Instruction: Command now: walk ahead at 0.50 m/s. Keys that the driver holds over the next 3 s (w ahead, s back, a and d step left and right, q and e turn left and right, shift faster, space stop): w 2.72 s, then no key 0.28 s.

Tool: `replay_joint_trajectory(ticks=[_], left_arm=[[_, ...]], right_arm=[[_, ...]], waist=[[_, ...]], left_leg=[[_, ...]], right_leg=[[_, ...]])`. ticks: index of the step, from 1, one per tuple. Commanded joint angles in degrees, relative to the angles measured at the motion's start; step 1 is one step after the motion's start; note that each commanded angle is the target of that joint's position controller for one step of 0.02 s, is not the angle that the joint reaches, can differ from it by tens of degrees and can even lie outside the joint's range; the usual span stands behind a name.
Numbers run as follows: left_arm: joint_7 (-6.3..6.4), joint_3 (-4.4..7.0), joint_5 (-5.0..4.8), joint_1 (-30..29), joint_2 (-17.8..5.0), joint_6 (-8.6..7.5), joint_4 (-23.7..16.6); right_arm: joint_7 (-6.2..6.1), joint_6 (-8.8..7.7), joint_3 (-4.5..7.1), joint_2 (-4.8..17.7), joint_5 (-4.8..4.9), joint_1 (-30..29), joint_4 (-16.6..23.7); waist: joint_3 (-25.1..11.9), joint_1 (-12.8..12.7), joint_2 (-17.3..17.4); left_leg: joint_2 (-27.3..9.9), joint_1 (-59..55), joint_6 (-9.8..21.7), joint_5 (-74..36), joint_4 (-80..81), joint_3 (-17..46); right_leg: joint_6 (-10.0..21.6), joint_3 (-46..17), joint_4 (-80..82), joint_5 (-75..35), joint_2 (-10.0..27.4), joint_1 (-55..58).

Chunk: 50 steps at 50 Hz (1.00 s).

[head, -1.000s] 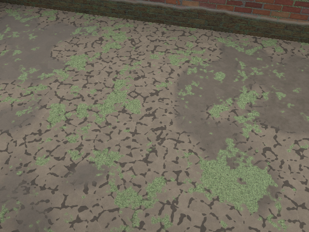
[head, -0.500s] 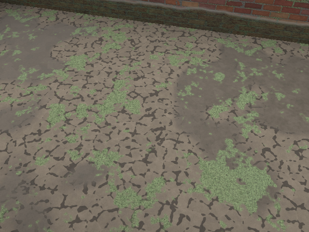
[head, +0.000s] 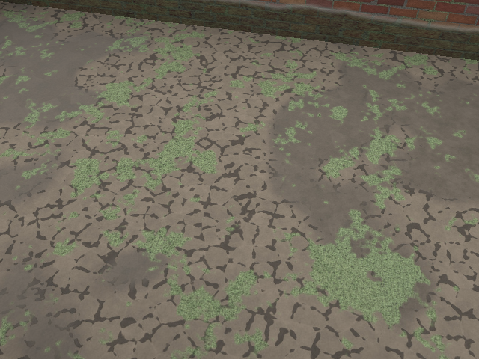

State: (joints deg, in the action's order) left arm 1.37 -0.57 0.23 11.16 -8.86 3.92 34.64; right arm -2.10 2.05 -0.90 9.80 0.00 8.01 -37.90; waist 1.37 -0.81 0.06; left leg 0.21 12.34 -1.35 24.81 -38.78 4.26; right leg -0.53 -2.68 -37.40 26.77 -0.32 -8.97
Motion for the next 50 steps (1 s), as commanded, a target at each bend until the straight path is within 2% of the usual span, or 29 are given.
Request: replay_joint_trajectory(ticks=[1,4,12,50], left_arm=[[-0.08,1.21,-0.34,-2.54,-4.12,-0.63,-4.67],[-0.1,1.17,-0.31,-2.66,-4.08,-0.31,-4.63],[-0.15,1.03,-0.22,-2.96,-3.87,-0.61,-4.54],[-0.2,0.8,-0.1,-2.71,-3.88,-0.95,-4.36]], right_arm=[[0.1,-1.11,1.17,4.46,0.57,-3.48,4.59],[0.27,-1.33,1.06,4.31,0.44,-3.73,4.58],[0.22,-1.35,0.92,4.3,0.42,-3.41,4.51],[0.27,-1.6,0.68,4.46,0.31,-2.82,4.74]], waist=[[-5.27,-0.38,-1.57],[-4.05,-0.41,-0.34],[-3.42,-0.16,-0.14],[-3.46,-0.13,-0.25]], left_leg=[[0.99,-1.51,2.28,-25.83,3.82,-2.4],[1.07,-0.94,2.22,-25.05,4.3,-2.49],[0.93,-0.89,2.35,-24.0,4.68,-2.34],[0.73,-0.54,2.4,-23.25,4.49,-2.67]], right_leg=[[0.93,1.32,3.68,-28.71,-0.76,1.47],[1.05,1.04,3.92,-27.34,-0.71,0.77],[1.02,0.93,4.34,-25.53,-0.88,-0.11],[1.26,0.54,4.18,-25.26,-0.92,-0.47]])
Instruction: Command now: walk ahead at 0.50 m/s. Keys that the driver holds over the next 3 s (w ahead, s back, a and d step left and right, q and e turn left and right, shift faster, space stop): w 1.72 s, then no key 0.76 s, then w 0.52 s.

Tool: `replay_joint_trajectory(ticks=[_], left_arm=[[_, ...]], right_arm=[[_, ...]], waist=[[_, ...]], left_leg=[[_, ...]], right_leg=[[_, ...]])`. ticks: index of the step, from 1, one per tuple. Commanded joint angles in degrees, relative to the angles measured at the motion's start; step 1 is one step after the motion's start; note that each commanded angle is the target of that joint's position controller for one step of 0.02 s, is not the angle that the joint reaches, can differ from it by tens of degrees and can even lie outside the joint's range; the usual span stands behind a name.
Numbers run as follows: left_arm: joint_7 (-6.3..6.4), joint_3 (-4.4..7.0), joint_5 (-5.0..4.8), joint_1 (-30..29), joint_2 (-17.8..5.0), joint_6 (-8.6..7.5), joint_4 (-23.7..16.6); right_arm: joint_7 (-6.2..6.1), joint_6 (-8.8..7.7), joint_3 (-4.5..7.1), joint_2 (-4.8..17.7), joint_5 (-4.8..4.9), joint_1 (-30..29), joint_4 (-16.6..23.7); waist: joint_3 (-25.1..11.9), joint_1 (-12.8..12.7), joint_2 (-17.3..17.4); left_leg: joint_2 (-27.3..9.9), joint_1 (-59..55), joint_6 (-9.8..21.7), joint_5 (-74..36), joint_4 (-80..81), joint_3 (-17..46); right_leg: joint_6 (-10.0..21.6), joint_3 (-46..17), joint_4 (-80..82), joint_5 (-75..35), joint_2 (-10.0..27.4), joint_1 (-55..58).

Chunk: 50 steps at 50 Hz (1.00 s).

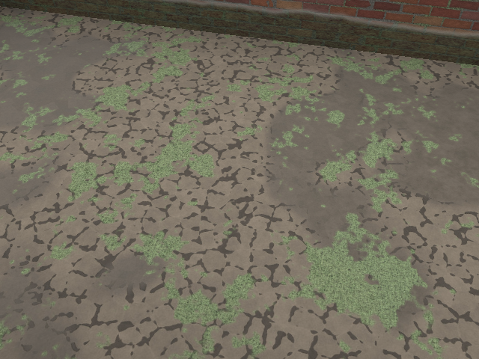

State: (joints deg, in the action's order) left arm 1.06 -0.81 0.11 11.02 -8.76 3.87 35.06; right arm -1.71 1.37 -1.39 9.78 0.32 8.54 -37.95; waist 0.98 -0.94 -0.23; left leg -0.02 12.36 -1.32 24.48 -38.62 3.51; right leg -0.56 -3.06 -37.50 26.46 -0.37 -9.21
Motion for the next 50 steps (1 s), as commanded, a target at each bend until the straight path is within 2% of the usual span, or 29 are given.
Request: replay_joint_trajectory(ticks=[1,50], left_arm=[[0.1,1.04,0.02,-2.56,-3.98,-0.9,-4.77],[0.06,0.82,0.08,-2.51,-3.94,-1.1,-4.65]], right_arm=[[-0.12,-0.93,1.16,4.48,-0.02,-3.33,4.79],[-0.11,-1.04,0.98,4.6,-0.1,-2.7,4.95]], waist=[[-3.08,0.0,0.03],[-2.99,0.07,-0.01]], left_leg=[[0.96,-0.56,2.37,-22.93,4.33,-1.93],[0.74,-0.21,2.33,-22.0,4.21,-2.34]], right_leg=[[1.3,0.91,4.27,-24.98,-0.87,-0.23],[1.49,0.55,4.11,-24.31,-0.97,-0.96]])
Over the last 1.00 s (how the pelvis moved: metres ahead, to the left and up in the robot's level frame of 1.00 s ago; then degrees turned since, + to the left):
0.00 0.00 0.00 0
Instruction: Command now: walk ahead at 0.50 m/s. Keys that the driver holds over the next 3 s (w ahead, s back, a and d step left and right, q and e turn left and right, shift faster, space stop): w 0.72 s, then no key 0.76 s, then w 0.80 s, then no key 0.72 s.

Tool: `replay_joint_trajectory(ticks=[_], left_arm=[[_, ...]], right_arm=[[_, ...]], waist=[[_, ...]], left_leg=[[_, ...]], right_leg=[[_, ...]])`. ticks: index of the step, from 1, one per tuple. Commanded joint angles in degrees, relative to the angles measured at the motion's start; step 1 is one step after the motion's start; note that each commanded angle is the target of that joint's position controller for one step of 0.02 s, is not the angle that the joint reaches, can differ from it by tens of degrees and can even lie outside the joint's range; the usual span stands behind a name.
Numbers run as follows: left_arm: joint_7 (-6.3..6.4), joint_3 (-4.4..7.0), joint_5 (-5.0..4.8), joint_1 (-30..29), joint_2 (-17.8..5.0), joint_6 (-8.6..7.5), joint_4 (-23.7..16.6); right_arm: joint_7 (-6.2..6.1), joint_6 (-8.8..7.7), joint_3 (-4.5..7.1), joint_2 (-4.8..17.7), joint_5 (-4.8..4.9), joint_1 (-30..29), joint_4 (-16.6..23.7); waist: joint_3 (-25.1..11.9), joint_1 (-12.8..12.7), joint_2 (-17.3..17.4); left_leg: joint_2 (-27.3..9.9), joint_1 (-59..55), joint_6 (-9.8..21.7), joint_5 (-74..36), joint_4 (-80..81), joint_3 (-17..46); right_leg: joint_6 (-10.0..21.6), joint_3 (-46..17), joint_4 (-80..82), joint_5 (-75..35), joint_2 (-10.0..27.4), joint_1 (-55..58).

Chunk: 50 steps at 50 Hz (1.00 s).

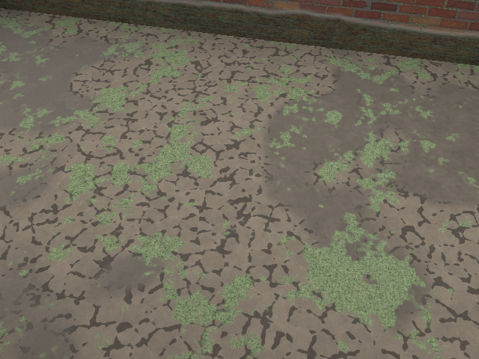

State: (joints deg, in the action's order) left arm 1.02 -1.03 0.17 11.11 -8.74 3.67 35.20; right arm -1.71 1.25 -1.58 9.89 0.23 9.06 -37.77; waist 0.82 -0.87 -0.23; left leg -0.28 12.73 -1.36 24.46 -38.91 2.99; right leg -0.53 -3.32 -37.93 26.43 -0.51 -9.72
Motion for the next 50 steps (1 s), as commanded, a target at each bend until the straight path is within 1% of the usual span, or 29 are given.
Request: replay_joint_trajectory(ticks=[1,36,37,42,45,46,47,48,50], left_arm=[[0.1,1.04,0.02,-2.6,-3.95,-0.9,-4.79],[0.07,0.98,0.03,-2.55,-3.93,-0.98,-4.75],[0.07,0.99,0.04,-1.99,-3.95,-0.95,-4.45],[0.12,1.02,0.01,-0.15,-4.04,-0.88,-2.78],[0.2,0.98,-0.14,0.12,-4.12,-1.1,-1.64],[0.38,0.58,0.42,0.87,-3.6,-1.36,-1.58],[0.48,0.76,0.18,1.18,-4.26,-1.61,-1.01],[0.56,0.87,-0.02,1.28,-4.67,-1.84,-0.6],[0.66,0.9,-0.42,1.51,-4.84,-2.04,-0.04]], right_arm=[[-0.12,-0.92,1.17,4.49,-0.02,-3.21,4.77],[-0.12,-0.97,1.13,4.54,-0.05,-2.9,4.86],[-0.14,-0.98,1.15,4.63,-0.07,-2.25,4.55],[-0.16,-1.0,1.31,5.15,-0.06,0.08,2.8],[-0.17,-1.21,1.4,5.36,-0.02,0.64,1.54],[-0.66,-0.83,1.18,4.85,-0.51,1.33,0.78],[-0.91,-0.58,1.25,4.89,-0.52,1.79,0.1],[-1.11,-0.44,1.41,5.43,-0.39,2.72,-0.36],[-1.4,-0.41,1.55,5.99,0.03,3.59,-1.33]], waist=[[-2.83,0.0,-0.01],[-2.83,0.02,-0.04],[-2.9,0.06,-0.06],[-0.3,0.24,0.15],[0.63,0.32,0.09],[0.86,0.4,1.74],[0.26,0.46,0.59],[-0.75,0.89,-0.3],[-2.85,0.9,-0.46]], left_leg=[[0.99,-0.57,2.37,-21.96,4.49,-1.82],[0.85,-0.47,2.35,-21.59,4.37,-2.11],[0.81,-0.65,2.42,-20.71,4.6,-1.93],[0.09,-0.53,2.53,-17.33,7.36,-0.56],[-0.96,-1.67,1.81,-21.68,10.26,0.7],[-1.28,-1.63,1.59,-25.02,10.61,0.32],[-1.4,-2.86,1.3,-25.76,11.11,0.54],[-1.53,-3.81,1.27,-27.21,11.38,0.59],[-1.85,-5.3,1.29,-29.75,12.02,0.59]], right_leg=[[1.46,0.8,4.53,-24.27,-0.83,-0.46],[1.57,0.57,4.38,-24.17,-0.91,-0.85],[1.64,0.41,4.53,-23.5,-0.9,-0.83],[1.69,-0.61,6.97,-20.92,-0.5,-1.93],[0.93,-1.71,9.98,-25.94,0.59,-1.17],[0.9,-2.55,11.93,-28.59,1.52,0.41],[1.1,-2.44,12.26,-31.1,1.63,1.14],[1.21,-2.44,12.36,-33.79,1.89,2.41],[0.82,-2.23,13.03,-35.91,2.15,4.48]])
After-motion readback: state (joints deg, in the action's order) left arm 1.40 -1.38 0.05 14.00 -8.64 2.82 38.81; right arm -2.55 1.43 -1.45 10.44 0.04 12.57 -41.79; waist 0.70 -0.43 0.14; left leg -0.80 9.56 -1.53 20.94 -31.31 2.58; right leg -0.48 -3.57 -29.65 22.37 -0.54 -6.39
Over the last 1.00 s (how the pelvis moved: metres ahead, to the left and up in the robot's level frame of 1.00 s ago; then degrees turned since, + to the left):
0.00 0.00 0.00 0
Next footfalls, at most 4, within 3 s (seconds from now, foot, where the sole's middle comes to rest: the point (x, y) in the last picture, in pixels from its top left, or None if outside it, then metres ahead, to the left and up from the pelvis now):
none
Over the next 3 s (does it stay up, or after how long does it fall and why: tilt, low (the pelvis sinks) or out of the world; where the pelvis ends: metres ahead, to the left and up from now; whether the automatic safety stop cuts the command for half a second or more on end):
stays up -0.01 0.00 0.03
